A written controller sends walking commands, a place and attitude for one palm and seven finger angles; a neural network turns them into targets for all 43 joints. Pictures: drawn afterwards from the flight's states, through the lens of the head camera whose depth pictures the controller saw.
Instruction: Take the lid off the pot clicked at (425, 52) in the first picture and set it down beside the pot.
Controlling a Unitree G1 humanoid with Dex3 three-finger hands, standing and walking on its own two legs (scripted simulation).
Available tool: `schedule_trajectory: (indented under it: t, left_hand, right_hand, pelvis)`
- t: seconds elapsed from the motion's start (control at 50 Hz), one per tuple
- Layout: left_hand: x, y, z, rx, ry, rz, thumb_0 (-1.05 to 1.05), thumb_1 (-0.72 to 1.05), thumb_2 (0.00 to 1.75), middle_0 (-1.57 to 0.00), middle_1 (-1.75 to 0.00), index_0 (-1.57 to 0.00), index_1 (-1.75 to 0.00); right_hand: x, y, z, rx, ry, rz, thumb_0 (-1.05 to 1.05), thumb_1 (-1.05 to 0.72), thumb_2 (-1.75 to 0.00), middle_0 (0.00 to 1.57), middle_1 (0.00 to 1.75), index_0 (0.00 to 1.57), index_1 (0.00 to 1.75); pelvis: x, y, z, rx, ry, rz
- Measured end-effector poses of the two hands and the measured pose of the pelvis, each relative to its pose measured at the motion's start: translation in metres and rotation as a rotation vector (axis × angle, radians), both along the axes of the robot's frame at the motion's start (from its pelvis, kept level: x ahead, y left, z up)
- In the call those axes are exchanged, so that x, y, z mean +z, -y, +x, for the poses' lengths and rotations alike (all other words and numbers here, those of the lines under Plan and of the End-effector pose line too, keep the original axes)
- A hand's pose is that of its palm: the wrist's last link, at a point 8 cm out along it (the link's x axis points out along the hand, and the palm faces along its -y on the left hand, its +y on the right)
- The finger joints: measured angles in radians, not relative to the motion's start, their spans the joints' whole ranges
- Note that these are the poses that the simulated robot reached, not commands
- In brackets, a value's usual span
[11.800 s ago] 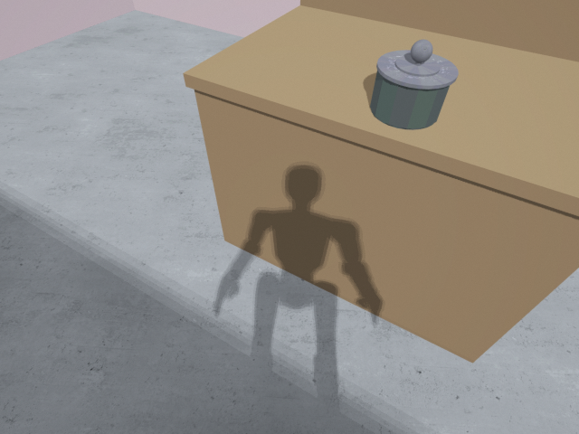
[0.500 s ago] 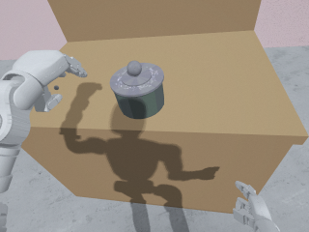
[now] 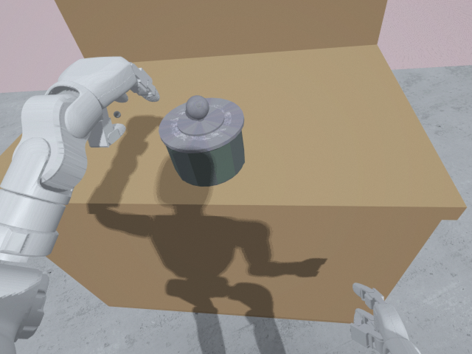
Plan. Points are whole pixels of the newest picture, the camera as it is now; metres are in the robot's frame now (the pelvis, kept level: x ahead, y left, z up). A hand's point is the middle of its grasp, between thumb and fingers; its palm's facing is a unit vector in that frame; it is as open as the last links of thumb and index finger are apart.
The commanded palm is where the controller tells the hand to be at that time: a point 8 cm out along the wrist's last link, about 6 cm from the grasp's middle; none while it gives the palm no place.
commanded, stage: move the open hand above the knob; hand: left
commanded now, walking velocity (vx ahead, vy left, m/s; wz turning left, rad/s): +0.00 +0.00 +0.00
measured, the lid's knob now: (197, 107) +0.52 +0.11 +0.17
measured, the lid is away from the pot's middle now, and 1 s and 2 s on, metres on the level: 0.00 0.00 0.00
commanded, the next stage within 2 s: lower the open fingers around the knob in 1.78 s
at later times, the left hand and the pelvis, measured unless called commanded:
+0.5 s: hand (161, 87) +0.44 +0.13 +0.26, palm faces -0.05 +0.00 -1.00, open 9.7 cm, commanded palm +0.41 +0.14 +0.32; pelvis +0.01 +0.00 +0.00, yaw +0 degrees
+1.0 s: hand (192, 68) +0.49 +0.09 +0.26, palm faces -0.15 -0.01 -0.99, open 9.7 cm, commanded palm +0.47 +0.10 +0.32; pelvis +0.03 -0.01 +0.00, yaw +0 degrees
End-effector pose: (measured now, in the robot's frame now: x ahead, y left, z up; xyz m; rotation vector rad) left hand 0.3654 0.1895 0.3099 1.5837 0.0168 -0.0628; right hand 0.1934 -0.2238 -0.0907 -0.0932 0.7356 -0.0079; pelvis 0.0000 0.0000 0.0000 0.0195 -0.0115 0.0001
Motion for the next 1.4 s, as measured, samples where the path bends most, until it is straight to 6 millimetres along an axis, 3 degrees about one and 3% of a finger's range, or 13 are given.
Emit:
schedule_trajectory:
  t: [0.38,0.96,1.22,1.4]
  left_hand:
    - [0.005,0.043,0.044,-0.04,0.014,-0.008,0.0,-0.36,1.7,-0.91,-0.09,-0.91,-0.08]
    - [0.009,0.094,0.11,0.021,-0.094,-0.019,0.0,-0.36,1.7,-0.91,-0.09,-0.91,-0.08]
    - [0.006,0.096,0.126,0.025,-0.13,-0.029,0.0,-0.36,1.7,-0.9,-0.09,-0.91,-0.08]
    - [0.008,0.085,0.125,0.025,-0.111,-0.032,0.0,-0.36,1.7,-0.9,-0.09,-0.91,-0.08]
  right_hand:
    - [-0.005,-0.003,-0.003,-0.021,-0.044,0.01,0.02,-0.91,-0.9,0.2,0.29,0.2,0.3]
    - [-0.02,0.03,-0.034,-0.112,-0.162,-0.034,0.01,-0.91,-0.9,0.2,0.29,0.2,0.3]
    - [-0.025,0.031,-0.054,-0.149,-0.219,-0.038,0.01,-0.91,-0.9,0.2,0.29,0.2,0.3]
    - [-0.023,0.024,-0.047,-0.139,-0.206,-0.033,0.01,-0.91,-0.9,0.2,0.29,0.2,0.3]
  pelvis:
    - [0.001,-0.003,0.009,-0.004,-0.02,0.003]
    - [0.003,0.008,0.025,-0.004,-0.057,0.007]
    - [0.004,0.004,0.031,-0.014,-0.069,0.007]
    - [0.004,-0.001,0.033,-0.014,-0.071,0.005]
